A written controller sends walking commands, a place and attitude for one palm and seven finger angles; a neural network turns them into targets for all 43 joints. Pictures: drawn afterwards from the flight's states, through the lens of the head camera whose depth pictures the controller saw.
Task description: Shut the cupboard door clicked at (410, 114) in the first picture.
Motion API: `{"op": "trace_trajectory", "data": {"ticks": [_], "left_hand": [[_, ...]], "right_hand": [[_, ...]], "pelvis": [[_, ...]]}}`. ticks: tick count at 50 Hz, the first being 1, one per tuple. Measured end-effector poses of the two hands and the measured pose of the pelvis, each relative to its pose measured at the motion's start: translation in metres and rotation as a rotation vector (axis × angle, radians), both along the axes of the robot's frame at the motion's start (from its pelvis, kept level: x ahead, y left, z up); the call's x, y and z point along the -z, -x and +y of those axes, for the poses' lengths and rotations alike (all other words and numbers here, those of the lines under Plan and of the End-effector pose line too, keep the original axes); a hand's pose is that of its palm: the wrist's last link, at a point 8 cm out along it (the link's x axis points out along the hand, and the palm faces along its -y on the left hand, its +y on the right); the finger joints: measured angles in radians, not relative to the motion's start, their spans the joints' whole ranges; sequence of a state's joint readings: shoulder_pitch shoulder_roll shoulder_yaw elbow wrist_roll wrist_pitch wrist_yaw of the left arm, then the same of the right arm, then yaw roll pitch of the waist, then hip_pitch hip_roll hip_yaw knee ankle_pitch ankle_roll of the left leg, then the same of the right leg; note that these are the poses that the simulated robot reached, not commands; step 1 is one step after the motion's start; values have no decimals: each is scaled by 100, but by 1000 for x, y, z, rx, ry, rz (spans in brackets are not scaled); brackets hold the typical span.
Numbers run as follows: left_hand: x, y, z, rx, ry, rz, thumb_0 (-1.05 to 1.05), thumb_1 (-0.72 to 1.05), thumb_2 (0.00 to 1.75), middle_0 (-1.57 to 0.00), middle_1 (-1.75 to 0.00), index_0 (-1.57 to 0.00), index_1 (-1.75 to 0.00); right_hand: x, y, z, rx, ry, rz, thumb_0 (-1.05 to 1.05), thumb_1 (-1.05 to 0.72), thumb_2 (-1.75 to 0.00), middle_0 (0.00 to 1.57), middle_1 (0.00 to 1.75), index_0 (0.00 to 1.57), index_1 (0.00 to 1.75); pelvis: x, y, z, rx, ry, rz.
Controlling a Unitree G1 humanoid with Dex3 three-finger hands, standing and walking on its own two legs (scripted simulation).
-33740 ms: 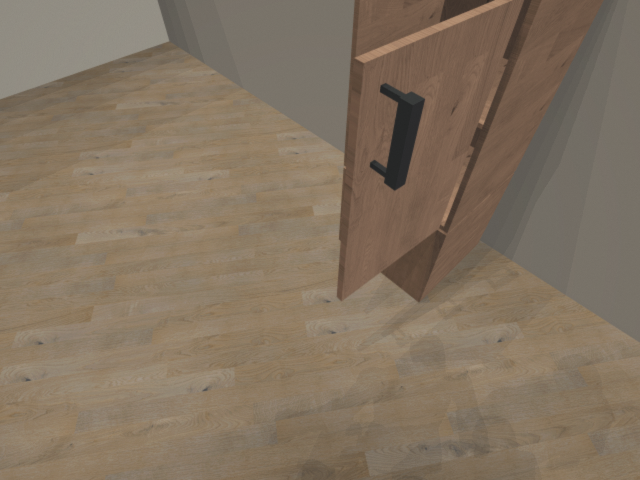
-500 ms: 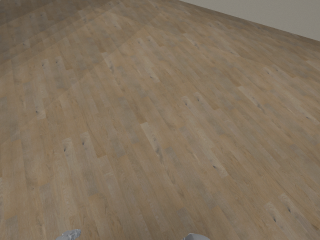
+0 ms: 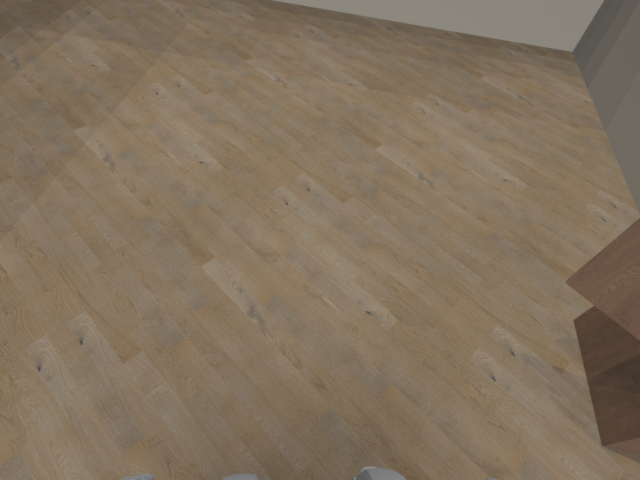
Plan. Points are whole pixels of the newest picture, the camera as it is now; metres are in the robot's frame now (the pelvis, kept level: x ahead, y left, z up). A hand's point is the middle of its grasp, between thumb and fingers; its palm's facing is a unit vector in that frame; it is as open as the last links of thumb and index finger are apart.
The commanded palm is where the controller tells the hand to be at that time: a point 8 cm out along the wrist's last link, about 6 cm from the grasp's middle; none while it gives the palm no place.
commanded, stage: turn to face it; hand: left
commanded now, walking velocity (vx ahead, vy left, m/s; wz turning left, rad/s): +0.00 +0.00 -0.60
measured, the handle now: out of the picture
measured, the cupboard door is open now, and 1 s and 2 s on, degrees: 50 50 50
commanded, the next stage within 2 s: take the last steps up to it in 1.26 s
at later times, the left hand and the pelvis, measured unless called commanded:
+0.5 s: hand (208, 458) +0.16 +0.16 -0.16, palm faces -0.27 -0.94 -0.23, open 7.4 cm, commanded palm none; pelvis +0.02 -0.01 +0.01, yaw -17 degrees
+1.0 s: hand (269, 401) +0.24 +0.08 -0.15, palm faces -0.53 -0.81 -0.26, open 7.4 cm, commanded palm none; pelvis +0.04 -0.03 +0.00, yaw -34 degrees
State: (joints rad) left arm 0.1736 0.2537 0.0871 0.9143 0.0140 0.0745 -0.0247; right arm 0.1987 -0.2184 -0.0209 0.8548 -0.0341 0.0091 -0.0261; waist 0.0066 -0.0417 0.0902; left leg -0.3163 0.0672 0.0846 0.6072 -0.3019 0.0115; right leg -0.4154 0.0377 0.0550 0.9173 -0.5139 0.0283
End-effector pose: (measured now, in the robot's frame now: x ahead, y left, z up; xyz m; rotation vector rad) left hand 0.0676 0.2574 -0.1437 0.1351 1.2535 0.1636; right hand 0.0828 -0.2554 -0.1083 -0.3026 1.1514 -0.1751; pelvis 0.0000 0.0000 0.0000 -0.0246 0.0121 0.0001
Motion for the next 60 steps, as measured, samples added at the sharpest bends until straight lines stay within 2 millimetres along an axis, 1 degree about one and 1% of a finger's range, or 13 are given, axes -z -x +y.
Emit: {"op": "trace_trajectory", "data": {"ticks": [7, 13, 15, 19, 25, 30, 34, 39, 44, 46, 48, 54, 60], "left_hand": [[-16, -48, -9, 105, 8, -51, 1, 91, 90, -20, -30, -20, -30], [-21, -90, -36, 224, -34, -118, 1, 91, 90, -20, -30, -20, -30], [-21, -95, -44, 249, -50, -130, 0, 91, 90, -20, -30, -20, -30], [-26, -94, -52, 282, -59, -92, 0, 91, 90, -20, -30, -20, -30], [-17, -99, -51, 334, -36, -23, 0, 90, 90, -20, -30, -20, -30], [1, -119, -43, 370, -12, 0, 1, 90, 90, -20, -30, -20, -30], [-4, -140, -48, 417, -1, -4, 1, 91, 90, -20, -30, -20, -30], [-16, -165, -70, 496, 2, -29, 1, 91, 90, -20, -30, -20, -30], [-21, -188, -106, 594, -19, -90, 1, 91, 90, -20, -30, -20, -30], [-21, -192, -118, 623, -32, -118, 0, 91, 90, -20, -30, -20, -30], [-25, -192, -126, 640, -38, -119, 0, 91, 90, -20, -30, -20, -30], [-26, -189, -136, 686, -40, -54, 0, 90, 90, -20, -30, -20, -30], [-8, -202, -133, 705, -8, -7, 0, 90, 90, -20, -30, -20, -30]], "right_hand": [[-2, 39, -2, 101, -19, 62, 0, -90, -90, 21, 30, 20, 30], [23, 73, -26, 222, -58, 92, 0, -90, -90, 21, 30, 20, 30], [31, 81, -34, 260, -61, 112, 0, -90, -90, 21, 30, 20, 30], [24, 82, -40, 315, -58, 110, 1, -91, -90, 21, 30, 20, 30], [8, 66, -33, 357, -43, 30, 1, -91, -90, 20, 30, 20, 30], [6, 64, -19, 384, -4, -12, 0, -91, -90, 21, 30, 20, 30], [0, 80, -6, 418, -12, 18, 0, -91, -90, 21, 30, 20, 30], [2, 105, -1, 497, -40, 51, 0, -90, -90, 21, 30, 20, 30], [21, 139, -9, 596, -80, 70, 0, -90, -90, 21, 30, 20, 30], [31, 151, -14, 636, -92, 87, 0, -90, -90, 21, 30, 20, 30], [32, 157, -18, 669, -95, 109, 1, -91, -90, 21, 30, 20, 30], [16, 151, -22, 720, -84, 74, 1, -91, -90, 20, 30, 20, 30], [8, 133, -13, 746, -49, 44, 1, -91, -90, 20, 30, 20, 30]], "pelvis": [[-10, -5, -1, 84, 25, -9], [4, -9, -19, 159, -4, -7], [7, -9, -21, 177, 3, -10], [-1, -13, -21, 228, -10, -7], [-5, -24, -14, 301, -27, -2], [5, -35, -1, 365, -5, -1], [-2, -38, 0, 419, 3, -8], [-8, -40, -5, 482, 15, -5], [1, -37, -21, 542, 0, -10], [7, -36, -26, 560, -4, -13], [4, -37, -27, 577, -4, -12], [-8, -46, -31, 635, -29, -5], [-4, -65, -25, 680, -11, 2]]}}
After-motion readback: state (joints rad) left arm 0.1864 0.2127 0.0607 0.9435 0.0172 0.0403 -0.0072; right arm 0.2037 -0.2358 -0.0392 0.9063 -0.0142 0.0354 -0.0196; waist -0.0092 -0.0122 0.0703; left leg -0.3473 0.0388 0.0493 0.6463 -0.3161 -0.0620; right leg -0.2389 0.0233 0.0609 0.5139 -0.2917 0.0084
